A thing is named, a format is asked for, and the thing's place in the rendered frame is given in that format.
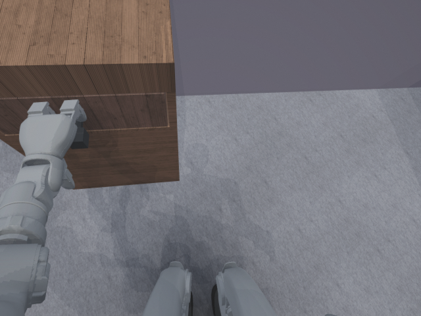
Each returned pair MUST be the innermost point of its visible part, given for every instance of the right robot thigh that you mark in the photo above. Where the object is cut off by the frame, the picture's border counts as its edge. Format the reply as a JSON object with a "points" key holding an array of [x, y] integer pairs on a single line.
{"points": [[237, 289]]}

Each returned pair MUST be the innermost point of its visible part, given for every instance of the drawer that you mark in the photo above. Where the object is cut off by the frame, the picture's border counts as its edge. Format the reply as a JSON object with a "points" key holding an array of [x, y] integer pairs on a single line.
{"points": [[103, 111]]}

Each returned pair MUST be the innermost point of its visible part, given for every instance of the cabinet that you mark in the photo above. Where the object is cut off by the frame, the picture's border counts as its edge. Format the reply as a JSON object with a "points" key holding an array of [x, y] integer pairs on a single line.
{"points": [[92, 47]]}

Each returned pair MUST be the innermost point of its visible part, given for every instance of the left robot hand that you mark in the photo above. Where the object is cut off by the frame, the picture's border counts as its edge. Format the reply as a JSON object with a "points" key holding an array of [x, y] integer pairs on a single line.
{"points": [[46, 132]]}

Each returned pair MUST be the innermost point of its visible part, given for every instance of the left robot forearm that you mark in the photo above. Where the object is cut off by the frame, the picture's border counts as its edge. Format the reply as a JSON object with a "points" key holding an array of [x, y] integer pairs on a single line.
{"points": [[24, 207]]}

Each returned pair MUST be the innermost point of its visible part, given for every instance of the left robot upper arm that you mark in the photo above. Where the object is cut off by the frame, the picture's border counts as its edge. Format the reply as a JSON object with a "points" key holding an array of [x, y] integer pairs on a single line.
{"points": [[24, 275]]}

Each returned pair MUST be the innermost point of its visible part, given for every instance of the handle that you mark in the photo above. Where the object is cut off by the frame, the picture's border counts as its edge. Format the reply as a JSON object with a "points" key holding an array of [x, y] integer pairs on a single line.
{"points": [[81, 139]]}

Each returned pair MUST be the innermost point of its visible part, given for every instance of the right robot shin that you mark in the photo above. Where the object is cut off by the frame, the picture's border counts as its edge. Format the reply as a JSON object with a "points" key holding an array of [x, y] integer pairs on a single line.
{"points": [[226, 311]]}

